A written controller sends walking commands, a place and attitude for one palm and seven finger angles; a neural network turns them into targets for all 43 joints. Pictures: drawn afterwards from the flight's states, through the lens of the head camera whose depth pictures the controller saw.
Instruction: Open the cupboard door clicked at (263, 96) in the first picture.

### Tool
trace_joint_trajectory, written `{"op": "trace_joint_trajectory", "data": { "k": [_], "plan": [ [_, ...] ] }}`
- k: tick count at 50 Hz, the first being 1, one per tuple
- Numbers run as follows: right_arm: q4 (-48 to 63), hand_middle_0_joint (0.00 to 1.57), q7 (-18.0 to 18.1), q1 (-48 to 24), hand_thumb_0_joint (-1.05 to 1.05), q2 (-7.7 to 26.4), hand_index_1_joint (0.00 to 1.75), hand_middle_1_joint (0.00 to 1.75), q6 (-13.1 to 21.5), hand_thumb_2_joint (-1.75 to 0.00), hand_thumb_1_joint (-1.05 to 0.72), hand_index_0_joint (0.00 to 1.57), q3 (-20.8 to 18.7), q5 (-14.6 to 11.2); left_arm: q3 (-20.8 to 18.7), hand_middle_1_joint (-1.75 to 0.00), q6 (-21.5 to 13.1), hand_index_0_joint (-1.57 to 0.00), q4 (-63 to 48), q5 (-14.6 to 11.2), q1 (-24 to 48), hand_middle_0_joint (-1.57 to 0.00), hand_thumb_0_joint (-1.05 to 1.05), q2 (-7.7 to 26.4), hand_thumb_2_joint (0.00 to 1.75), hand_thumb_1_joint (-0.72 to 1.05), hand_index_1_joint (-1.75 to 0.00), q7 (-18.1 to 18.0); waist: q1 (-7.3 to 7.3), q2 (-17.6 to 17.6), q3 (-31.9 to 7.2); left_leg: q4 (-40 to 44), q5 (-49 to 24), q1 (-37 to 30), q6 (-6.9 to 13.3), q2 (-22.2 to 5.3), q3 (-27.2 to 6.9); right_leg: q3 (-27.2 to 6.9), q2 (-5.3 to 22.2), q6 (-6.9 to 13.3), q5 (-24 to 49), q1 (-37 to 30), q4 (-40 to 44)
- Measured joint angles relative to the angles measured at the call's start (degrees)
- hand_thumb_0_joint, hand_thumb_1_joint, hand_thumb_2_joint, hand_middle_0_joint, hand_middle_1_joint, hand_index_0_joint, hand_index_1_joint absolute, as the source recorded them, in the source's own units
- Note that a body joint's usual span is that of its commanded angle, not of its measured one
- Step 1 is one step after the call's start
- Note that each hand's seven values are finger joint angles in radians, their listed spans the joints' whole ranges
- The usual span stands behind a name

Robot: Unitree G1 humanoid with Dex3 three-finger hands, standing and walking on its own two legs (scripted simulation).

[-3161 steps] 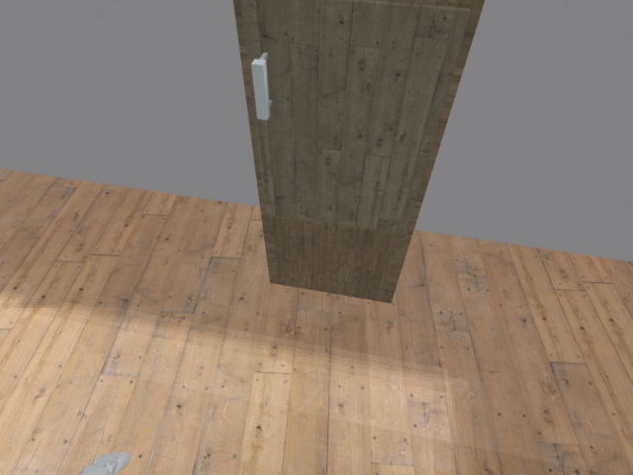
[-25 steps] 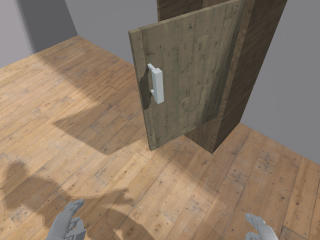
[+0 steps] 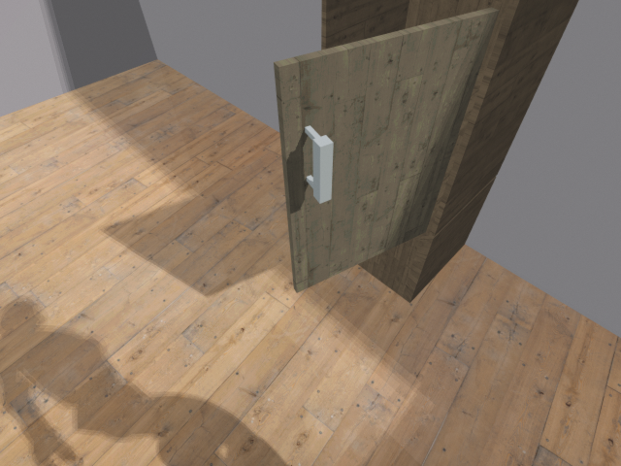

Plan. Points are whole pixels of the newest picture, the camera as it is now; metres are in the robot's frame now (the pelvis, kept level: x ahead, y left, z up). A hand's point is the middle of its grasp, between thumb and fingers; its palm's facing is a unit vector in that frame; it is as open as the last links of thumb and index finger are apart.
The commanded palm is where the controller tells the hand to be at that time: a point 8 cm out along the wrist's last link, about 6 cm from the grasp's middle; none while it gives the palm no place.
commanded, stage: let the arm hang, fingers relaxed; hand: left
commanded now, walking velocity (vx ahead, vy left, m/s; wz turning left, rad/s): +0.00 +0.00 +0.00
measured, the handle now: (316, 164) +0.57 +0.03 +0.06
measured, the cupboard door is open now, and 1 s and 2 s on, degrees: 74 74 74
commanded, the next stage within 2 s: look to check the result in 0.40 s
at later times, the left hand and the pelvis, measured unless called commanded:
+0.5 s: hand out of the picture +0.01 +0.14 -0.17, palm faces +0.04 -0.98 -0.18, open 7.4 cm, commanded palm none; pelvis +0.02 -0.02 +0.00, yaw +0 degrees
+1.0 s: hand out of the picture +0.02 +0.13 -0.17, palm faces +0.03 -0.98 -0.18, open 7.4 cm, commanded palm none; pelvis +0.04 -0.03 +0.00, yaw +0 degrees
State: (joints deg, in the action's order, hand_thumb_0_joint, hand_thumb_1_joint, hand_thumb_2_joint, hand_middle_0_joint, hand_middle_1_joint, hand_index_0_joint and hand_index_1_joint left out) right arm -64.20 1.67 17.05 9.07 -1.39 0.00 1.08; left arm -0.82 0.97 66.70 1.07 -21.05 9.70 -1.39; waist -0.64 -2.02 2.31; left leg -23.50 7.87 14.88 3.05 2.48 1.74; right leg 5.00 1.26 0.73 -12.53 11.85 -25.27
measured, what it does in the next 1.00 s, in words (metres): stands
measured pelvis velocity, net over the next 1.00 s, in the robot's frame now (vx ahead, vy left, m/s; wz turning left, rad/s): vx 0.04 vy -0.03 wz -0.01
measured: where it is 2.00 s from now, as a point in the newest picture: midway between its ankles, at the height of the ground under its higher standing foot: outside the picture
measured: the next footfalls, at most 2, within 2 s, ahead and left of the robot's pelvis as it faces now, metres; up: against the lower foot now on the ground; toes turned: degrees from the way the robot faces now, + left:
none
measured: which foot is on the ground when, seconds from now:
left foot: down 0.00-1.00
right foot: down 0.00-1.00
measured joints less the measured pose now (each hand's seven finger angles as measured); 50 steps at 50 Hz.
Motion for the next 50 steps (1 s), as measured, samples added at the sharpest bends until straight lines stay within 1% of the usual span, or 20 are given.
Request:
{"op": "trace_joint_trajectory", "data": {
  "k": [6,13,18,31,50],
  "plan": [
    [-0.8,0.20,0.0,-0.3,0.01,-1.4,0.30,0.30,0.5,-0.89,-0.91,0.20,0.3,0.0,0.2,-0.30,-0.8,-0.19,-0.5,-0.1,2.2,-0.20,0.01,-1.5,0.90,0.91,-0.29,-0.2,0.32,0.0,-1.1,0.7,0.0,-0.9,-0.1,0.1,0.3,-0.3,0.1,0.1,-0.4,-0.4,-0.2],
    [-1.6,0.20,0.1,-0.3,0.01,-1.9,0.30,0.30,1.0,-0.89,-0.91,0.20,0.3,0.1,0.6,-0.30,-1.3,-0.19,-1.5,-0.1,4.5,-0.20,0.00,-3.4,0.90,0.91,-0.29,-0.4,0.83,0.8,-1.3,0.8,0.5,-1.7,-0.6,-0.3,0.3,-0.4,-0.3,0.4,-1.0,-1.1,-0.2],
    [-1.9,0.20,0.2,-0.1,0.01,-2.2,0.30,0.30,1.2,-0.89,-0.91,0.20,0.3,0.0,0.4,-0.30,-1.3,-0.20,-1.0,-0.2,4.8,-0.20,0.02,-3.1,0.90,0.93,-0.30,-0.5,1.08,1.4,-0.9,0.7,1.0,-2.1,-1.0,-0.7,0.2,-0.3,-0.7,0.8,-1.2,-1.7,0.2],
    [-2.4,0.20,0.5,-0.9,0.00,-1.9,0.30,0.30,1.1,-0.90,-0.91,0.20,0.4,-0.1,0.4,-0.30,-1.5,-0.19,-0.4,-0.5,4.0,-0.20,0.01,-3.0,0.90,0.91,-0.29,-0.6,0.66,1.1,0.5,0.8,1.7,-3.2,-1.8,-1.3,-0.5,0.2,-1.4,1.4,-1.5,-3.5,1.5],
    [-2.5,0.20,0.6,-3.3,0.01,-0.6,0.30,0.30,1.3,-0.90,-0.91,0.20,0.4,-0.2,0.7,-0.30,-1.8,-0.19,-0.4,-0.5,4.6,-0.20,0.01,-2.4,0.90,0.91,-0.29,-0.4,0.37,1.5,0.7,1.5,2.6,-4.6,-2.4,-1.9,-0.5,0.2,-2.2,2.0,-2.0,-5.2,3.1]
  ]
}}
